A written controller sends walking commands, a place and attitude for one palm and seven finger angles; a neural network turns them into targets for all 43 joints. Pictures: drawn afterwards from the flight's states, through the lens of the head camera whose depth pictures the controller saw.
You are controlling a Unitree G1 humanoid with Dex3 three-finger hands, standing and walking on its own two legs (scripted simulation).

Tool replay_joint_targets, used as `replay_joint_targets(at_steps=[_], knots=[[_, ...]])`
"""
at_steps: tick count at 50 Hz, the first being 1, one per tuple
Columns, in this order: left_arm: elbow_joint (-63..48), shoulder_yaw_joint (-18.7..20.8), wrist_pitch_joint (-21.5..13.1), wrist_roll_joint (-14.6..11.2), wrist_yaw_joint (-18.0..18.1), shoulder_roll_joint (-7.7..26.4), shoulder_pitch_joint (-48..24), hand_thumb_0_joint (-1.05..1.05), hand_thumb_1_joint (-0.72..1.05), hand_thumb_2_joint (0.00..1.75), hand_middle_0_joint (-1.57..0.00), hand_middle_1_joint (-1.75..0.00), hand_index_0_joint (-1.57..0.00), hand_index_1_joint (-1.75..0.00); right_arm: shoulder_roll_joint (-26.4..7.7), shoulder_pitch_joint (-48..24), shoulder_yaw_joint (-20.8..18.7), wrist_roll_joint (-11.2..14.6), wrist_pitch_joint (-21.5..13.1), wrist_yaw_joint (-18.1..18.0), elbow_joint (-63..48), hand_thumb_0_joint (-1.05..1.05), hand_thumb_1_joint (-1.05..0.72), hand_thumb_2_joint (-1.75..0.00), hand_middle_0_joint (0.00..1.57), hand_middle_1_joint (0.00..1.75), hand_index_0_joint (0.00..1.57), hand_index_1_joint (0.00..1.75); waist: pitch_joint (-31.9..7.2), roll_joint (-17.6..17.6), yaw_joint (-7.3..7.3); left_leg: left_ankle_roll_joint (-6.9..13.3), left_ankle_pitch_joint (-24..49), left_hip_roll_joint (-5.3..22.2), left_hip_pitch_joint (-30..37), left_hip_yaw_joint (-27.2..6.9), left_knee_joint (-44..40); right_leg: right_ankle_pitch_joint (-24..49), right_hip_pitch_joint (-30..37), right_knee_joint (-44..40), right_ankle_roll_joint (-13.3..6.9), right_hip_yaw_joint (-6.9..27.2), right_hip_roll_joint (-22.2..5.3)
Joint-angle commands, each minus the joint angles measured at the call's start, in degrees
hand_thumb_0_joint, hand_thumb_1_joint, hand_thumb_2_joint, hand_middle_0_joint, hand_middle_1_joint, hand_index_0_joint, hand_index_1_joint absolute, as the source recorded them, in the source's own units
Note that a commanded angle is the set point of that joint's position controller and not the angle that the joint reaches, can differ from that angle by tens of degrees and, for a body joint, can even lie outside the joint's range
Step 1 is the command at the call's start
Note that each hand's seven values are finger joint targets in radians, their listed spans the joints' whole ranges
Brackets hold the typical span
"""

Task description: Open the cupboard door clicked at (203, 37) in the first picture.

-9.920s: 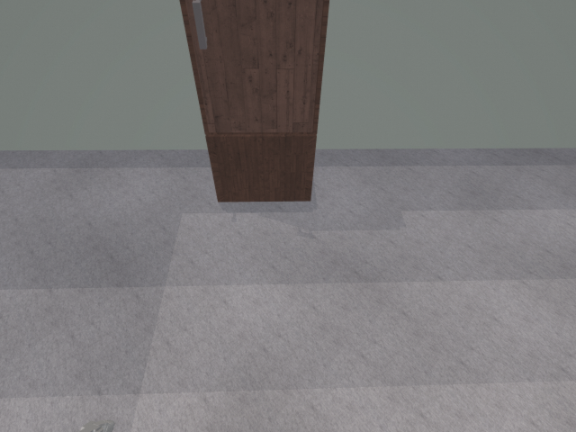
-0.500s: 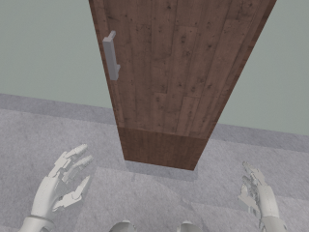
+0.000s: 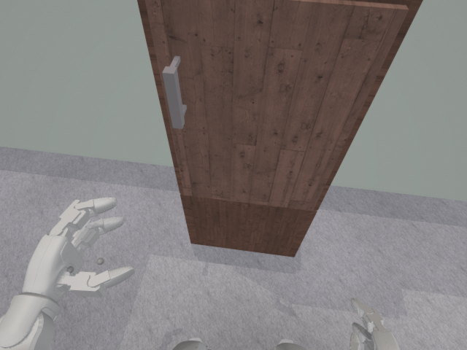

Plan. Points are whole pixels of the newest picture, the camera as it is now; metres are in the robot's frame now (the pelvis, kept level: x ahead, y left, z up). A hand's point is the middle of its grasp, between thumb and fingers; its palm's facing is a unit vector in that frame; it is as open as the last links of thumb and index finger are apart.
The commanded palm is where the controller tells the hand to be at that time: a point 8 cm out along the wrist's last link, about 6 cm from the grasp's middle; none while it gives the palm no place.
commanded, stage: raise the hand with hooked fingers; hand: left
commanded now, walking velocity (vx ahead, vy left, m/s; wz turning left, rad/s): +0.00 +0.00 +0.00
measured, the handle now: (177, 93) +0.56 +0.15 +0.12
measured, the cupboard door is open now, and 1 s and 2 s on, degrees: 0 0 0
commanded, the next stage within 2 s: move the hooked fingers beside the handle in 1.22 s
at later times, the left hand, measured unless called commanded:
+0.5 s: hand (66, 215) +0.28 +0.26 +0.12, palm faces -0.03 -1.00 -0.05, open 13.8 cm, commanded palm +0.26 +0.30 +0.13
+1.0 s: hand (65, 189) +0.31 +0.26 +0.14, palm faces -0.05 -1.00 -0.03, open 14.0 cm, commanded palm +0.28 +0.31 +0.15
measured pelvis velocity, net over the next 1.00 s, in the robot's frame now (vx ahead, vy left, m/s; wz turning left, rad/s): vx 0.02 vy -0.01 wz -0.01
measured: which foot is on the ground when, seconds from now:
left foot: down 0.00-1.00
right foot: down 0.00-1.00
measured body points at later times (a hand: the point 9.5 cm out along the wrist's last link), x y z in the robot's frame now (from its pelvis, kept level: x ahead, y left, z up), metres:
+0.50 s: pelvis +0.01 +0.00 +0.02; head +0.03 +0.00 +0.47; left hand +0.27 +0.31 +0.12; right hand +0.20 -0.23 -0.04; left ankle +0.01 +0.10 -0.69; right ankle +0.04 -0.13 -0.69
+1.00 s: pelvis +0.02 -0.01 +0.03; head +0.03 -0.01 +0.48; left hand +0.30 +0.32 +0.14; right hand +0.16 -0.26 -0.04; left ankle +0.01 +0.10 -0.69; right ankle +0.04 -0.13 -0.69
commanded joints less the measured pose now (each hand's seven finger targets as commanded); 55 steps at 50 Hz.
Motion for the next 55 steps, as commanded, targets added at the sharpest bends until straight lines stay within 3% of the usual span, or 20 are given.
replay_joint_targets(at_steps=[1,5,9,11,16,19,20,23,29,35,36,39,41,46,48,51,54,55], knots=[[-10.7,6.2,-3.3,-1.6,-0.7,10.3,-7.6,0.00,-0.15,0.45,-0.27,-0.98,-0.27,-0.98,-8.6,-5.3,-4.1,0.2,-4.3,-1.0,-9.8,0.00,-0.90,-0.90,0.20,0.30,0.20,0.30,-10.2,2.3,1.00,-1.0,10.7,-0.7,5.8,-3.6,-12.6,3.5,9.5,-8.2,-1.5,1.0,2.5],[-10.7,7.8,-2.4,-1.9,-1.6,12.7,-11.4,0.00,-0.24,0.41,-0.28,-1.03,-0.28,-1.03,-9.1,-5.3,-3.9,0.4,-4.2,-1.4,-9.5,0.00,-0.90,-0.90,0.20,0.30,0.20,0.30,-10.0,4.1,1.05,-1.1,13.1,-0.7,8.1,-3.5,-13.6,6.3,11.2,-9.0,-1.7,0.9,2.6],[-8.3,9.1,-1.0,-2.8,-2.5,13.8,-13.7,0.00,-0.34,0.37,-0.29,-1.10,-0.29,-1.10,-9.2,-5.0,-3.8,0.3,-4.0,-1.7,-9.3,0.00,-0.90,-0.90,0.20,0.30,0.20,0.30,-8.9,3.1,1.06,-1.1,15.5,-0.7,9.9,-3.4,-14.4,9.6,12.9,-10.2,-1.7,0.9,3.0],[-7.5,8.8,-0.2,-2.6,-3.2,13.7,-15.3,0.00,-0.38,0.35,-0.29,-1.12,-0.29,-1.12,-9.1,-5.3,-3.6,0.7,-3.7,-1.8,-9.1,0.00,-0.90,-0.90,0.20,0.30,0.20,0.30,-8.7,4.4,0.85,-1.1,15.6,-0.6,11.1,-3.3,-15.2,10.0,13.1,-10.9,-1.6,0.7,2.9],[-5.4,10.7,2.0,-2.9,-4.9,16.1,-19.0,0.00,-0.50,0.30,-0.30,-1.20,-0.30,-1.20,-9.3,-5.2,-3.4,0.7,-3.2,-2.1,-9.1,0.00,-0.90,-0.90,0.20,0.30,0.20,0.30,-10.2,4.1,1.11,-1.1,18.7,-0.7,13.9,-3.1,-16.2,13.7,15.5,-12.3,-1.6,1.0,3.1],[-2.6,11.7,3.2,-3.3,-6.1,17.4,-22.3,0.00,-0.50,0.30,-0.30,-1.20,-0.30,-1.20,-9.4,-5.6,-3.0,0.6,-2.8,-2.3,-8.8,0.00,-0.90,-0.90,0.20,0.30,0.20,0.30,-7.7,3.0,1.15,-1.0,18.1,-0.7,13.8,-3.1,-17.0,13.5,16.0,-13.4,-1.8,1.2,3.3],[-2.9,11.8,3.4,-3.4,-6.5,17.7,-24.1,0.00,-0.50,0.30,-0.30,-1.20,-0.30,-1.20,-9.3,-5.9,-2.9,0.7,-2.6,-2.4,-8.8,0.00,-0.90,-0.90,0.20,0.30,0.20,0.30,-8.5,4.4,1.10,-1.1,18.3,-0.7,14.4,-2.9,-17.5,13.8,16.5,-13.7,-1.8,1.2,3.1],[-1.5,12.6,4.0,-3.4,-7.2,18.6,-26.1,0.00,-0.50,0.30,-0.30,-1.20,-0.30,-1.20,-9.2,-5.9,-2.8,0.8,-2.4,-2.7,-8.6,0.00,-0.90,-0.90,0.20,0.30,0.20,0.30,-9.8,3.7,1.09,-1.0,18.8,-0.7,15.8,-2.9,-18.1,14.4,17.2,-14.5,-1.6,1.3,2.9],[4.7,13.9,5.7,-3.4,-9.2,21.5,-32.0,0.00,-0.50,0.30,-0.30,-1.20,-0.30,-1.20,-9.6,-6.0,-2.4,1.0,-1.6,-3.3,-8.1,0.00,-0.90,-0.90,0.20,0.30,0.20,0.30,-7.3,2.8,1.18,-0.8,16.6,-0.9,15.9,-2.8,-19.6,12.1,18.1,-16.8,-1.9,2.0,3.0],[7.0,16.1,6.2,-3.6,-10.5,25.2,-37.2,0.00,-0.50,0.30,-0.30,-1.20,-0.30,-1.20,-9.9,-6.1,-2.4,1.1,-1.1,-3.4,-8.1,0.00,-0.90,-0.90,0.20,0.30,0.20,0.30,-9.3,2.7,1.37,-0.6,17.0,-1.1,16.7,-2.5,-20.6,12.5,20.5,-18.2,-1.8,2.8,2.7],[7.7,16.1,6.2,-3.6,-10.7,25.0,-37.3,0.00,-0.50,0.30,-0.30,-1.20,-0.30,-1.20,-9.8,-5.9,-2.5,1.2,-1.0,-3.4,-8.1,0.00,-0.90,-0.90,0.20,0.30,0.20,0.30,-9.4,3.3,1.25,-0.5,17.6,-1.1,17.4,-2.3,-20.6,13.3,20.5,-18.3,-1.7,2.8,2.6],[10.9,15.0,6.6,-4.2,-11.6,23.0,-33.9,0.00,-0.50,0.30,-0.30,-1.20,-0.30,-1.20,-10.1,-5.3,-2.6,1.1,-1.1,-3.0,-8.3,0.00,-0.90,-0.90,0.20,0.30,0.20,0.30,-8.8,0.3,1.73,-0.4,18.9,-1.1,16.9,-2.0,-20.5,15.0,21.0,-18.2,-1.7,3.0,2.7],[9.1,14.5,6.6,-3.8,-11.7,23.0,-34.7,0.00,-0.50,0.30,-0.30,-1.20,-0.30,-1.20,-10.1,-5.6,-2.7,1.3,-1.1,-2.7,-8.4,0.00,-0.90,-0.90,0.20,0.30,0.20,0.30,-9.0,4.1,1.90,-0.6,19.0,-1.2,17.4,-1.9,-21.0,15.1,20.5,-18.0,-1.8,2.7,2.5],[6.6,17.3,5.7,-3.5,-10.2,25.3,-34.7,0.00,-0.50,0.30,-0.30,-1.20,-0.30,-1.20,-10.1,-5.0,-3.1,0.9,-1.2,-2.6,-8.7,0.00,-0.90,-0.90,0.20,0.30,0.20,0.30,-10.8,3.6,2.20,-0.5,20.8,-1.1,18.6,-1.9,-21.3,16.6,21.2,-17.8,-1.8,2.5,2.7],[6.6,16.4,5.4,-3.6,-9.7,23.9,-34.8,0.00,-0.50,0.30,-0.30,-1.20,-0.30,-1.20,-9.9,-5.0,-3.1,1.1,-1.2,-2.6,-8.6,0.00,-0.90,-0.90,0.20,0.30,0.20,0.30,-9.4,4.2,1.81,-0.6,20.0,-1.0,18.8,-1.9,-21.7,15.8,20.3,-18.1,-1.7,2.3,2.7],[6.5,16.5,5.1,-3.2,-9.6,24.5,-36.2,0.00,-0.50,0.30,-0.30,-1.20,-0.30,-1.20,-9.9,-5.0,-3.0,0.9,-1.2,-2.9,-8.4,0.00,-0.90,-0.90,0.20,0.30,0.20,0.30,-9.6,4.1,1.64,-0.6,18.8,-1.0,19.0,-1.9,-22.0,14.8,20.6,-18.4,-1.7,2.5,2.7],[7.7,15.8,5.1,-3.4,-10.0,23.9,-35.8,0.00,-0.50,0.30,-0.30,-1.20,-0.30,-1.20,-10.1,-5.0,-2.9,0.9,-1.1,-3.0,-8.1,0.00,-0.90,-0.90,0.20,0.30,0.20,0.30,-9.1,2.6,1.52,-0.4,19.0,-1.0,18.7,-1.7,-21.6,15.4,20.9,-18.8,-1.8,2.8,2.7],[7.2,15.4,5.1,-3.4,-10.2,23.5,-36.4,0.00,-0.50,0.30,-0.30,-1.20,-0.30,-1.20,-9.9,-5.2,-3.0,1.1,-1.1,-3.1,-8.0,0.00,-0.90,-0.90,0.20,0.30,0.20,0.30,-9.2,3.8,1.30,-0.4,18.8,-1.1,18.9,-1.6,-21.7,15.3,20.5,-18.8,-1.6,2.8,2.6]])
